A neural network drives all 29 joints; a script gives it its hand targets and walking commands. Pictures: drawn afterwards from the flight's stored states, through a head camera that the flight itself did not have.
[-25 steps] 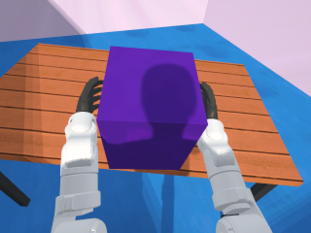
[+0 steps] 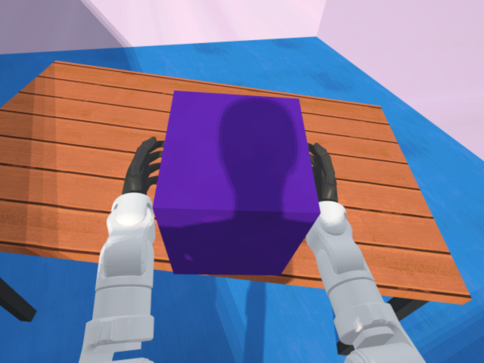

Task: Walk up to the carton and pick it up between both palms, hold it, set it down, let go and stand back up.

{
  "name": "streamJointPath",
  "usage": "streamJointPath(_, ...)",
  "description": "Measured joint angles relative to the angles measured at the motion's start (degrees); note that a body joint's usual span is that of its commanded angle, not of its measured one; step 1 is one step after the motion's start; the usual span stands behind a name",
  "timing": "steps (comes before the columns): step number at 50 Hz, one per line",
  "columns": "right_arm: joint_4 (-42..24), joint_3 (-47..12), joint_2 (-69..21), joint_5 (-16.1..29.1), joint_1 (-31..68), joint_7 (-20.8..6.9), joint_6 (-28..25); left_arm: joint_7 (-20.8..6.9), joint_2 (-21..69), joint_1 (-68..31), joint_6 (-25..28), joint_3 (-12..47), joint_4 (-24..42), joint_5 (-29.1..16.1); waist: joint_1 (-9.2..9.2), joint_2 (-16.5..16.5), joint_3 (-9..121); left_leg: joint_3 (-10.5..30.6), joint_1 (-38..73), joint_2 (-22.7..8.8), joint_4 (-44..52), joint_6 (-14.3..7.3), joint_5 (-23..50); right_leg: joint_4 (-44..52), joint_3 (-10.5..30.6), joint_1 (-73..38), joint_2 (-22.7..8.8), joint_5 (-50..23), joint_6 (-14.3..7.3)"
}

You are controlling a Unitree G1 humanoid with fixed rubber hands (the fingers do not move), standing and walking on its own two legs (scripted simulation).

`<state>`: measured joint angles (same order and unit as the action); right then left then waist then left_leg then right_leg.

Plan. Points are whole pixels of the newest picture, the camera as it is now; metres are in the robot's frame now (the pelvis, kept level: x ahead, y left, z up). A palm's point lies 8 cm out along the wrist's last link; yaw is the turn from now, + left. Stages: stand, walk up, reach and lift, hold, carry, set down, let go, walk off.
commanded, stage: set down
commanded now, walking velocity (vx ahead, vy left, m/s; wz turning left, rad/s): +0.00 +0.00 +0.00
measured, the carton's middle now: (232, 192) +0.38 +0.01 +0.08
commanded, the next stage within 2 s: none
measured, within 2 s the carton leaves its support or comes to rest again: rests again in 1.74 s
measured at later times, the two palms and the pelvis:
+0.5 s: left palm (150, 186) +0.37 +0.15 +0.10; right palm (323, 197) +0.36 -0.14 +0.10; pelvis +0.00 +0.01 +0.00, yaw +0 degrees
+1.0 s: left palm (155, 189) +0.39 +0.15 +0.07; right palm (317, 195) +0.39 -0.15 +0.08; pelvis +0.00 +0.00 +0.00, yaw +2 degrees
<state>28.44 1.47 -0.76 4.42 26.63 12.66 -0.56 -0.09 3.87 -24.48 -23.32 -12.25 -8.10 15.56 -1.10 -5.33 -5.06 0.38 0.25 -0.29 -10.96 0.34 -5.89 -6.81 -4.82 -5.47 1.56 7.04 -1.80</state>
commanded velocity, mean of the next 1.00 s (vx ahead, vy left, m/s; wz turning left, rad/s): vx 0.00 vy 0.00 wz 0.00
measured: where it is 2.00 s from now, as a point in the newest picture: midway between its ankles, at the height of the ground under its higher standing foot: outside the picture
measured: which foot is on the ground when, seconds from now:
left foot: down 0.00-1.00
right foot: down 0.00-1.00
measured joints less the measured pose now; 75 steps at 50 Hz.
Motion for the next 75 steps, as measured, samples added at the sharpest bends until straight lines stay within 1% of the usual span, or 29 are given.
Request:
streamJointPath(5, 2.15, 1.40, -0.63, -1.60, 0.47, -0.60, -0.57, 0.01, 0.06, -0.52, 1.20, -0.48, -2.52, 0.02, -0.05, 0.66, 0.66, 0.40, -1.15, 0.35, -0.50, -0.25, 0.05, -0.23, -0.37, 0.87, -0.30, -0.03, 0.16)
streamJointPath(10, 4.76, 4.29, -1.13, -4.04, 1.59, -1.69, -1.59, 0.87, 0.28, -2.29, 3.19, -0.63, -6.33, -0.36, -0.17, 1.28, 1.77, 0.56, -3.10, 0.58, -1.05, -0.46, 0.17, -0.82, -0.55, 2.76, -0.53, -0.04, 0.25)
streamJointPath(14, 6.76, 6.07, -0.71, -5.50, 2.77, -2.85, -2.29, 1.43, 1.26, -4.02, 4.94, -1.41, -9.39, 0.41, -0.23, 1.88, 2.77, 0.53, -4.40, 0.60, -1.19, -0.58, 0.35, -0.43, -0.50, 3.84, -0.54, -0.54, 0.35)
streamJointPath(20, 11.00, 8.73, -0.85, -7.71, 5.01, -3.69, -2.36, 1.35, 1.91, -6.61, 6.01, -3.49, -14.34, 1.66, -0.49, 1.96, 3.32, 0.28, -4.91, 0.56, -0.43, -0.63, 0.91, -0.37, -0.23, 4.78, -0.52, -0.88, 0.33)
streamJointPath(23, 12.80, 10.51, -1.25, -9.48, 5.51, -4.17, -2.96, 1.26, 2.15, -7.36, 7.54, -4.39, -17.14, 2.33, -0.40, 1.97, 4.20, 0.24, -5.43, 0.53, 0.01, -0.54, 1.16, -0.43, -0.18, 5.55, -0.49, -0.85, 0.23)
streamJointPath(28, 14.98, 12.15, -1.58, -10.85, 6.44, -4.36, -4.01, 0.83, 2.35, -8.49, 10.33, -6.31, -21.01, 2.95, -0.29, 2.25, 5.29, 0.40, -6.42, 0.42, 0.46, -0.42, 1.46, -0.03, -0.30, 6.53, -0.35, -1.10, 0.12)
streamJointPath(35, 18.10, 15.37, -2.29, -14.12, 9.00, -4.78, -4.55, 0.49, 2.01, -10.86, 13.45, -9.12, -26.51, 3.58, -0.21, 2.84, 5.78, 1.03, -7.53, 0.46, 1.04, -0.27, 1.99, 0.19, -0.88, 7.60, -0.32, -1.18, -0.05)
streamJointPath(39, 18.89, 16.59, -2.74, -15.48, 9.51, -4.91, -5.45, 0.34, 1.77, -11.22, 15.76, -10.06, -28.72, 3.64, -0.36, 3.30, 6.66, 1.46, -8.56, 0.52, 1.43, -0.19, 2.32, 0.77, -1.25, 8.40, -0.31, -1.47, -0.09)
streamJointPath(43, 20.26, 18.43, -3.25, -17.28, 10.39, -5.13, -5.61, 0.35, 1.37, -12.03, 17.01, -10.95, -31.39, 3.44, -0.88, 3.80, 7.46, 1.87, -9.78, 0.59, 1.44, -0.15, 2.49, 1.05, -1.61, 9.34, -0.32, -1.61, -0.18)
streamJointPath(47, 21.00, 20.24, -3.45, -19.39, 10.81, -5.38, -5.64, 0.32, 1.44, -13.22, 18.24, -12.17, -34.13, 4.15, -0.87, 4.11, 7.69, 1.87, -10.56, 0.60, 1.65, -0.16, 2.63, 1.09, -1.58, 10.21, -0.31, -1.68, -0.19)
streamJointPath(53, 20.83, 21.56, -3.65, -21.18, 10.60, -5.67, -6.64, 0.34, 1.73, -13.84, 20.74, -13.30, -36.33, 4.67, -0.78, 4.68, 8.85, 1.65, -12.24, 0.54, 2.06, -0.24, 2.96, 1.61, -1.22, 11.92, -0.25, -2.17, -0.08)
streamJointPath(59, 21.30, 23.02, -3.81, -22.65, 11.87, -5.93, -6.58, 0.41, 1.28, -15.28, 22.06, -14.30, -38.65, 4.57, -0.77, 4.79, 8.81, 1.46, -13.19, 0.52, 2.37, -0.27, 3.31, 1.40, -0.95, 13.17, -0.25, -2.29, -0.11)
streamJointPath(63, 21.60, 24.83, -4.30, -24.71, 12.67, -6.34, -6.62, 0.45, 0.97, -15.99, 23.13, -15.02, -40.30, 5.00, -0.69, 4.69, 9.43, 1.39, -14.21, 0.50, 2.63, -0.27, 3.57, 1.33, -0.82, 14.37, -0.24, -2.42, -0.14)
streamJointPath(67, 21.79, 26.11, -4.60, -26.10, 13.12, -6.67, -6.90, 0.44, 0.85, -16.47, 24.09, -15.68, -41.42, 5.57, -0.46, 4.45, 9.89, 1.38, -15.00, 0.47, 2.94, -0.25, 3.84, 1.67, -0.76, 15.15, -0.20, -2.70, -0.16)
streamJointPath(75, 21.89, 28.79, -5.39, -28.55, 13.91, -7.56, -7.33, 0.66, 0.67, -16.77, 25.38, -16.28, -42.70, 6.34, -0.57, 4.70, 10.57, 1.71, -16.88, 0.56, 2.93, -0.23, 4.13, 1.76, -1.01, 16.87, -0.25, -2.92, -0.15)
